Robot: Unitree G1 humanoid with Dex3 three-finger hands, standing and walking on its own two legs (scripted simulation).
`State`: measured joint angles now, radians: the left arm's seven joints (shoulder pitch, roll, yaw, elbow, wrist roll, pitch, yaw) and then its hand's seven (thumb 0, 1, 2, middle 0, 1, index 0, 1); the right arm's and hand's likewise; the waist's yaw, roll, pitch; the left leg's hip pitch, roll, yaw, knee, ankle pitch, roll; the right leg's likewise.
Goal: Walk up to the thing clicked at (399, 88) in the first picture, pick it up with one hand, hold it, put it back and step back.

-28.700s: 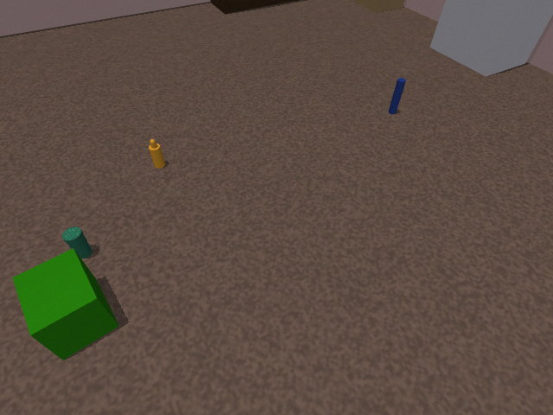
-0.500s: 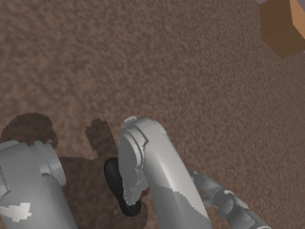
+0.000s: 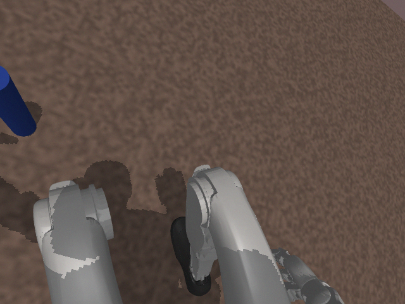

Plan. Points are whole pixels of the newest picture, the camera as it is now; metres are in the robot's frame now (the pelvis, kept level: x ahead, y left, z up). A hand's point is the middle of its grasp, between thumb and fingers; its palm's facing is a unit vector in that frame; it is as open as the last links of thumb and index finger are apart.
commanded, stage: home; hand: left
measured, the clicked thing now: (10, 106) +0.48 +0.30 -0.21
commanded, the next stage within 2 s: none
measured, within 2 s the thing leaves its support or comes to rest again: neither
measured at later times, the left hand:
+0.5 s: hand out of the picture +0.31 +0.37 +0.08, palm faces +0.35 -0.81 -0.47, open 17.3 cm
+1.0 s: hand out of the picture +0.23 +0.27 +0.27, palm faces +0.37 -0.87 -0.34, open 17.6 cm
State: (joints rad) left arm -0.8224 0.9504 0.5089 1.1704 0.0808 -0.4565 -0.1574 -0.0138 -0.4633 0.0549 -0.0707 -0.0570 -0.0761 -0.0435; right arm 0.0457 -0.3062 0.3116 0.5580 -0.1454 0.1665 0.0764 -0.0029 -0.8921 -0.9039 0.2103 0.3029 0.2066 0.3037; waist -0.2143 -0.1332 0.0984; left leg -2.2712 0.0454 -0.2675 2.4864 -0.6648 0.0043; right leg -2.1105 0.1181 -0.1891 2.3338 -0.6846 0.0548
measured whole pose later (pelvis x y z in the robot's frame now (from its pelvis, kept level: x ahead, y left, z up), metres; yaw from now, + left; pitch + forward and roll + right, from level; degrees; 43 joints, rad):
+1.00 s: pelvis +0.07 +0.00 +0.36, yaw +15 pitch +15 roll -3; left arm 0.22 0.27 0.08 0.28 -0.02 0.17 0.17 -0.01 -0.58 0.03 -0.05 -0.05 -0.05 -0.04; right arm 0.25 -0.21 0.03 0.52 0.05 0.00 -0.14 0.01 -0.89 -0.91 0.21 0.30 0.20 0.30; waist -0.06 0.02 -0.16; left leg -0.95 0.03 -0.06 1.18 -0.49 -0.01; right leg -0.86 0.03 -0.04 1.12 -0.53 0.00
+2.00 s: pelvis +0.08 +0.00 +0.40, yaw +16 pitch +7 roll -2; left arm 0.47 0.21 -0.01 0.00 -0.02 0.24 0.14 -0.01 -0.54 0.06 -0.05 -0.06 -0.06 -0.05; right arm 0.29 -0.21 0.03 0.49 0.02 -0.12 -0.17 0.01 -0.90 -0.91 0.21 0.30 0.20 0.30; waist -0.03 0.03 -0.11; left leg -0.66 0.03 -0.05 0.97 -0.44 -0.01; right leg -0.57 0.02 -0.03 0.93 -0.48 0.00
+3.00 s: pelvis +0.08 +0.01 +0.40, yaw +15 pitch +7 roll -2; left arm 0.47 0.21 -0.01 0.00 -0.02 0.23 0.13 -0.01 -0.53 0.07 -0.05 -0.07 -0.06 -0.06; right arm 0.29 -0.21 0.03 0.50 0.01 -0.14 -0.17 0.01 -0.90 -0.91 0.21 0.30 0.20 0.30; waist -0.02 0.02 -0.10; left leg -0.65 0.02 -0.04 0.97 -0.44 0.00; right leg -0.56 0.02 -0.02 0.91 -0.47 0.01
